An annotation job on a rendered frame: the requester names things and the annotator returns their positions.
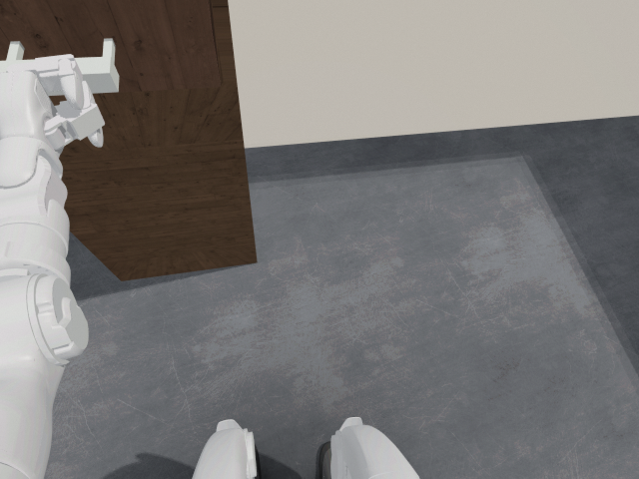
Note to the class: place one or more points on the cabinet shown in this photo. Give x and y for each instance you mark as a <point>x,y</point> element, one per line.
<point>168,191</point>

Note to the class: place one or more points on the robot left thigh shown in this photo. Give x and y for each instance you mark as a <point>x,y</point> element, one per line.
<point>228,454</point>

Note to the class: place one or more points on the right robot shin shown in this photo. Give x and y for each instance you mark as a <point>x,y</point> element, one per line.
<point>349,422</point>

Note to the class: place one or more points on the drawer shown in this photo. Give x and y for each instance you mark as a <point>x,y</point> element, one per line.
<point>160,44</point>

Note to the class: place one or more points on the robot left upper arm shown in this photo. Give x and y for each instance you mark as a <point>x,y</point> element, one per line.
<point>41,329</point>

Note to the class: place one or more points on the robot left hand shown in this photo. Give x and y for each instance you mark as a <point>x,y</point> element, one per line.
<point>27,111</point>

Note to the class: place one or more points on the handle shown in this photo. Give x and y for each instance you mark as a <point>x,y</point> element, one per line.
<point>100,73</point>

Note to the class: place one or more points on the robot left forearm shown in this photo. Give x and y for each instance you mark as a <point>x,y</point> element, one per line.
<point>34,227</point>

